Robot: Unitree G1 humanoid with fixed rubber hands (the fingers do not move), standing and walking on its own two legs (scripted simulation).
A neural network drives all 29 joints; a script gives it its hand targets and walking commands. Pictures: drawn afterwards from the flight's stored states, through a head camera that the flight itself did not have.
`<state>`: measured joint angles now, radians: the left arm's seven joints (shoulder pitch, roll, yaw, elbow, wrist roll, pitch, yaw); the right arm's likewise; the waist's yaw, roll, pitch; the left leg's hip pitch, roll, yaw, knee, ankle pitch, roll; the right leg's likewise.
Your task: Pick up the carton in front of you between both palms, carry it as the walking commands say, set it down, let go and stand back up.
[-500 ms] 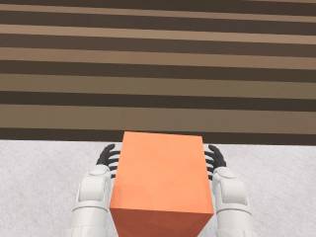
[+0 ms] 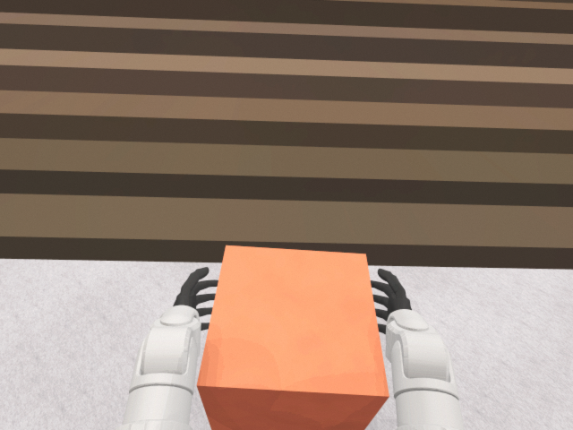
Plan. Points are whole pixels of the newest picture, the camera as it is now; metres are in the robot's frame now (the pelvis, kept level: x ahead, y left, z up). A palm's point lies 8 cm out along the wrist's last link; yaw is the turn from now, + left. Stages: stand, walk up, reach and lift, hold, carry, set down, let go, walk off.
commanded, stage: carry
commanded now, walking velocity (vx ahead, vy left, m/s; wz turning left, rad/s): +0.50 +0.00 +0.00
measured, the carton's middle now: (289, 351) +0.28 +0.00 -0.03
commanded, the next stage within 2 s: none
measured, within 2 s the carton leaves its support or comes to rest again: neither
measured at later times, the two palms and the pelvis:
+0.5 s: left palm (201, 238) +0.41 +0.15 +0.08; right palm (383, 242) +0.42 -0.15 +0.08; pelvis +0.16 +0.00 -0.01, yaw -2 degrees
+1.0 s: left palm (251, 148) +0.71 +0.10 +0.08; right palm (379, 150) +0.73 -0.20 +0.08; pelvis +0.45 -0.06 +0.01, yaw +1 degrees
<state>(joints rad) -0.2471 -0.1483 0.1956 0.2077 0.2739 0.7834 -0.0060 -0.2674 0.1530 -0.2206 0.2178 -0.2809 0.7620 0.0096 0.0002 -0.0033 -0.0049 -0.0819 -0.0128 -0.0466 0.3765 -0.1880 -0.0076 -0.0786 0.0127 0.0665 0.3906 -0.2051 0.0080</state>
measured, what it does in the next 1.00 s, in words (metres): walks ahead: left foot, then right foot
